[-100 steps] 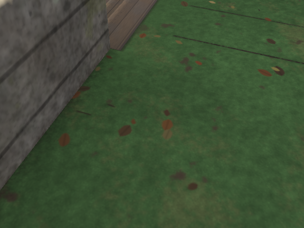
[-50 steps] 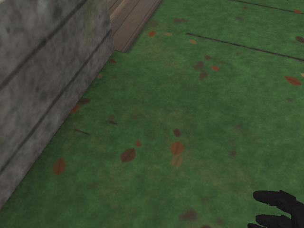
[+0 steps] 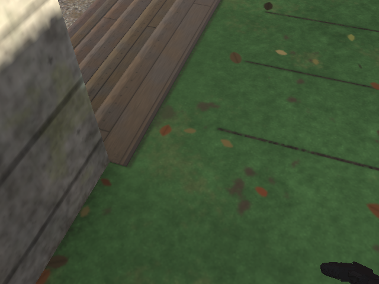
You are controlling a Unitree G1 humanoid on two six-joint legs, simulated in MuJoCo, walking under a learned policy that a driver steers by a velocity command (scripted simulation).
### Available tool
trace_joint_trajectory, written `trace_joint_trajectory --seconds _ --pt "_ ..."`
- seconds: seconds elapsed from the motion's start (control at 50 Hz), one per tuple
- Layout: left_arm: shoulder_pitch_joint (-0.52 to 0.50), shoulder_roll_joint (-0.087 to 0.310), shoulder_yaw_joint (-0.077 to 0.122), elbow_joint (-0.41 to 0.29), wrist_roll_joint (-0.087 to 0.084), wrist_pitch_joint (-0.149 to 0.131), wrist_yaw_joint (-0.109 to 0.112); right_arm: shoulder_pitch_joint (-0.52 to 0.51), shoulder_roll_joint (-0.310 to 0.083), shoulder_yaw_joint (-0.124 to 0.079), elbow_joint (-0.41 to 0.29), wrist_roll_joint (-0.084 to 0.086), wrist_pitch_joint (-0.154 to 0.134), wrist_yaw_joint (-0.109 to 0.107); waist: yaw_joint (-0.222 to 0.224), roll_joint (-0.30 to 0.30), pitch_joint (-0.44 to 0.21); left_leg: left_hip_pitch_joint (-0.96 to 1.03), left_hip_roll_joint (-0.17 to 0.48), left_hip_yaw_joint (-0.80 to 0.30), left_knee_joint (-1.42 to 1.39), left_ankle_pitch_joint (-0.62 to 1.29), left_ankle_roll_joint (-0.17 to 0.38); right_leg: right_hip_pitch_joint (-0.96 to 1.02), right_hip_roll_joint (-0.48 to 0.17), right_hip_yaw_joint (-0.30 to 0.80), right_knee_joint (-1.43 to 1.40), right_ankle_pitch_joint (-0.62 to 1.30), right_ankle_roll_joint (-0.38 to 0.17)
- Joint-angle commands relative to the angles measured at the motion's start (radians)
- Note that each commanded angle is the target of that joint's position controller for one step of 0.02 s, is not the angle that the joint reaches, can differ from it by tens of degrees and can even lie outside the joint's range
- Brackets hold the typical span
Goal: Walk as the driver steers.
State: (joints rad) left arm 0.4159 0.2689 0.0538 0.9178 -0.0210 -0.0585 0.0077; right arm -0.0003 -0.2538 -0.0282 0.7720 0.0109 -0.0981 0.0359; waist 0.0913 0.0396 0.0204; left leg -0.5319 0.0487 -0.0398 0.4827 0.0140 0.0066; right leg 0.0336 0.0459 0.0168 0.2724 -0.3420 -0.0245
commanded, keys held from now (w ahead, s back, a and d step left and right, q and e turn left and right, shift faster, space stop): w+e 0.52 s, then no key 0.48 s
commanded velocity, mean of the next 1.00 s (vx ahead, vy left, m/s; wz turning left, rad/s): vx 0.36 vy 0.00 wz -0.38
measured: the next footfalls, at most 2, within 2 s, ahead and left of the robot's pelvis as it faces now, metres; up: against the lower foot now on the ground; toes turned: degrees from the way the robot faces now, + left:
left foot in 0.04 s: +0.19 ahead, +0.13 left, +0.00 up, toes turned -2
right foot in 0.56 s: +0.41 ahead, -0.18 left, +0.00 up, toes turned -23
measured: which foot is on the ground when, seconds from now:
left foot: up 0.00-0.02, down 0.04-0.54, up 0.56-0.98, down 1.00-1.00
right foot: down 0.00-0.06, up 0.08-0.54, down 0.56-1.00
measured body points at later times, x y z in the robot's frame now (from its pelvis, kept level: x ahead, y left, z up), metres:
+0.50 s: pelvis +0.26 -0.02 +0.00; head +0.28 -0.04 +0.44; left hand +0.52 +0.16 -0.09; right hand +0.20 -0.30 -0.14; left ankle +0.16 +0.14 -0.74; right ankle +0.37 -0.18 -0.71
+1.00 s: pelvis +0.43 -0.10 +0.00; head +0.44 -0.11 +0.45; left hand +0.65 +0.09 -0.11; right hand +0.44 -0.39 -0.12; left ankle +0.56 +0.00 -0.73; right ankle +0.37 -0.17 -0.74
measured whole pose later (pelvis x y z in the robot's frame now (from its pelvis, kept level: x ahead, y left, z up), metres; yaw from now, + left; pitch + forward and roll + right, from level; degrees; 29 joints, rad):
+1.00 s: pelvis +0.43 -0.10 +0.00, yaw -24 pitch +1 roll -2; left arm 0.18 0.24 0.04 0.81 0.01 -0.03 0.00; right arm 0.12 -0.26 -0.05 0.88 -0.01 -0.03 -0.01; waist 0.00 0.05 0.02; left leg -0.41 0.07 -0.03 0.54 -0.08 -0.03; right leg -0.17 0.09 -0.02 0.41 -0.25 -0.07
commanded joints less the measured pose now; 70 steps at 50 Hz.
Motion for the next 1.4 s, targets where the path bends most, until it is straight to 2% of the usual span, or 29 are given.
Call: trace_joint_trajectory --seconds 0.02,0.04,0.06,0.08,0.1,0.14,0.18,0.26,0.36,0.46,0.5,0.54,0.56,0.58,0.6,0.62,0.64,0.66,0.68,0.74,0.82,0.92,0.98,1.0,1.02,1.04,1.08,1.16,1.4 --pt "-0.037 0.173 0.040 -0.054 0.003 0.003 0.010 0.137 -0.175 -0.064 -0.015 0.000 -0.027 -0.007 -0.149 -0.123 -0.073 0.269 -0.027 0.025 -0.050 -0.061 0.049 -0.064 -0.227 0.154 0.174 0.569 -0.116" --pt "-0.049 0.124 0.021 -0.080 0.017 0.002 0.009 0.309 -0.232 -0.083 0.016 -0.016 -0.029 -0.018 -0.221 -0.072 -0.223 0.560 0.094 -0.081 0.009 -0.051 0.105 -0.218 -0.164 0.114 0.430 0.445 -0.081" --pt "0.067 0.013 -0.009 -0.109 0.012 -0.014 0.006 0.407 -0.325 -0.108 0.035 -0.026 -0.015 -0.024 -0.189 0.177 -0.376 0.945 0.344 -0.477 -0.034 -0.189 0.243 -0.611 -0.005 0.013 0.802 0.015 -0.003" --pt "0.061 0.068 0.000 -0.103 -0.009 -0.027 0.005 0.405 -0.240 -0.086 0.031 -0.016 -0.009 -0.022 -0.200 0.231 -0.405 0.935 0.381 -0.673 -0.150 -0.335 0.271 -0.740 -0.018 0.115 0.968 -0.253 0.001" --pt "-0.012 0.151 0.025 -0.120 -0.030 -0.029 0.005 0.336 -0.175 -0.066 0.022 -0.009 -0.008 -0.025 -0.196 0.147 -0.243 0.805 0.348 -0.525 -0.175 -0.385 0.222 -0.808 -0.073 0.126 1.022 -0.190 -0.006" --pt "-0.091 0.137 0.031 -0.138 -0.017 -0.019 0.010 0.222 -0.112 -0.049 0.021 -0.011 -0.007 -0.024 -0.147 0.062 -0.082 0.547 0.271 -0.300 -0.239 -0.278 0.177 -0.764 -0.148 0.088 0.959 -0.044 -0.003" --pt "-0.070 0.098 0.035 -0.140 -0.012 0.008 0.006 0.165 -0.093 -0.045 0.028 -0.023 -0.015 -0.023 -0.097 0.094 -0.030 0.403 0.229 -0.166 -0.306 -0.192 0.163 -0.669 -0.189 0.088 0.903 0.026 0.002" --pt "-0.120 0.066 0.033 -0.187 -0.003 0.036 0.004 0.164 -0.137 -0.064 0.056 -0.023 -0.028 -0.031 -0.082 0.036 0.009 0.370 0.232 -0.010 -0.363 -0.037 0.191 -0.711 -0.203 0.085 0.799 0.147 0.023" --pt "-0.270 0.042 0.019 -0.241 -0.001 0.023 -0.031 0.198 -0.179 -0.075 0.073 -0.017 -0.012 -0.045 -0.132 0.005 0.040 0.423 0.205 0.151 -0.366 0.025 0.165 -0.683 -0.181 0.010 0.514 0.363 0.014" --pt "-0.380 0.061 0.021 -0.312 0.000 0.029 -0.057 0.261 -0.224 -0.092 0.097 0.010 0.023 -0.046 -0.156 0.005 0.072 0.587 0.257 0.204 -0.297 0.114 0.133 -0.700 -0.151 -0.048 0.385 0.268 -0.031" --pt "-0.341 0.093 0.037 -0.321 0.003 0.034 -0.061 0.248 -0.251 -0.101 0.093 0.019 0.037 -0.049 -0.115 0.035 0.027 0.626 0.258 0.237 -0.170 0.407 0.110 -0.603 -0.094 -0.100 0.372 0.166 -0.068" --pt "-0.098 0.170 0.086 -0.261 0.004 0.038 -0.050 0.227 -0.242 -0.096 0.086 0.025 0.053 -0.053 0.026 0.014 -0.104 0.543 0.198 0.284 0.189 0.590 0.063 -0.258 0.005 -0.139 0.277 0.215 -0.127" --pt "0.031 0.261 0.117 -0.235 0.007 0.045 -0.027 0.258 -0.187 -0.074 0.068 -0.008 0.046 -0.052 0.063 -0.131 -0.199 0.290 0.144 0.285 0.508 0.245 0.006 0.042 -0.124 0.072 0.260 0.386 -0.183" --pt "-0.046 0.356 0.116 -0.268 0.021 0.035 -0.022 0.358 -0.057 -0.029 0.022 -0.038 0.020 -0.037 -0.077 -0.361 -0.317 -0.100 -0.064 0.166 0.848 -0.649 -0.059 0.305 -0.400 0.619 0.164 0.461 -0.384" --pt "-0.030 0.249 0.085 -0.295 0.023 0.022 -0.033 0.273 -0.164 -0.048 0.046 0.004 -0.004 -0.027 0.012 -0.176 -0.411 -0.136 -0.040 -0.022 0.928 -0.652 -0.047 0.301 -0.431 0.659 0.095 0.564 -0.385" --pt "-0.069 0.202 0.067 -0.280 0.028 0.010 -0.038 0.211 -0.186 -0.056 0.031 0.035 -0.009 -0.025 0.001 -0.132 -0.282 -0.180 0.002 -0.007 0.910 -0.571 -0.032 0.202 -0.402 0.472 0.111 0.727 -0.341" --pt "-0.117 0.171 0.059 -0.274 0.015 0.005 -0.038 0.202 -0.167 -0.051 0.039 0.021 -0.008 -0.034 -0.035 -0.063 -0.196 -0.161 0.050 -0.002 0.827 -0.496 -0.025 0.072 -0.346 0.342 0.122 0.769 -0.290" --pt "-0.175 0.141 0.051 -0.278 0.013 0.005 -0.034 0.191 -0.168 -0.055 0.049 0.001 -0.001 -0.042 -0.062 -0.061 -0.143 -0.118 0.075 -0.001 0.757 -0.455 -0.027 -0.042 -0.307 0.267 0.100 0.772 -0.258" --pt "-0.211 0.133 0.044 -0.287 0.025 0.006 -0.031 0.211 -0.171 -0.059 0.056 0.001 0.015 -0.045 -0.094 -0.083 -0.131 -0.040 0.086 -0.008 0.734 -0.423 -0.026 -0.136 -0.287 0.223 0.068 0.796 -0.246" --pt "-0.239 0.142 0.044 -0.273 0.035 -0.008 -0.023 0.261 -0.135 -0.055 0.075 -0.009 0.052 -0.056 -0.138 -0.082 -0.133 0.038 0.065 0.005 0.631 -0.335 -0.051 -0.228 -0.260 0.135 0.023 0.907 -0.251" --pt "-0.250 0.130 0.036 -0.236 0.032 0.001 -0.004 0.191 -0.101 -0.043 0.063 -0.017 0.062 -0.059 -0.123 -0.113 -0.130 0.053 0.059 0.004 0.379 -0.174 -0.069 -0.210 -0.218 0.052 0.020 0.860 -0.212" --pt "-0.233 0.120 0.026 -0.174 0.039 0.019 -0.002 0.113 -0.112 -0.043 0.054 -0.011 0.065 -0.049 -0.083 -0.132 -0.106 0.128 0.033 0.006 0.174 -0.114 -0.064 -0.187 -0.231 0.074 0.032 0.710 -0.197" --pt "-0.255 0.100 0.015 -0.147 0.026 0.027 -0.002 0.130 -0.114 -0.046 0.061 -0.022 0.057 -0.043 -0.111 -0.128 -0.087 0.211 0.014 0.018 0.020 -0.100 -0.024 -0.192 -0.225 0.103 0.108 0.604 -0.167" --pt "-0.232 0.087 0.009 -0.133 0.022 0.027 -0.002 0.146 -0.127 -0.048 0.068 -0.032 0.051 -0.042 -0.122 -0.095 -0.090 0.293 0.025 0.001 -0.080 0.080 -0.004 -0.209 -0.189 0.100 0.139 0.515 -0.123" --pt "-0.178 0.067 0.003 -0.128 0.042 0.021 -0.001 0.146 -0.179 -0.056 0.069 -0.039 0.048 -0.048 -0.081 -0.020 -0.118 0.392 0.100 -0.072 -0.065 0.360 0.022 -0.240 -0.123 0.078 0.187 0.377 -0.074" --pt "-0.069 0.064 0.006 -0.102 0.049 0.019 -0.001 0.120 -0.203 -0.060 0.072 -0.034 0.053 -0.054 -0.009 0.077 -0.153 0.476 0.153 -0.110 -0.008 0.411 0.094 -0.301 -0.069 0.051 0.184 0.183 -0.035" --pt "-0.158 0.075 0.002 -0.099 0.040 0.038 0.008 0.081 -0.107 -0.043 0.078 -0.016 0.071 -0.045 -0.058 0.082 -0.116 0.381 0.113 -0.097 -0.040 0.145 0.098 -0.267 -0.055 0.025 0.150 0.095 -0.009" --pt "-0.198 0.092 0.009 -0.084 0.033 0.075 0.016 0.082 -0.117 -0.042 0.111 -0.016 0.062 -0.036 -0.080 0.036 -0.085 0.362 0.061 -0.047 -0.028 0.096 0.056 -0.246 -0.075 0.045 0.142 0.193 -0.024" --pt "-0.181 0.074 0.010 0.027 0.027 0.068 0.023 0.039 -0.106 -0.038 0.193 -0.010 0.085 -0.055 -0.088 -0.039 -0.060 0.403 0.028 -0.016 -0.011 0.087 0.060 -0.231 -0.083 0.034 0.126 0.256 -0.007"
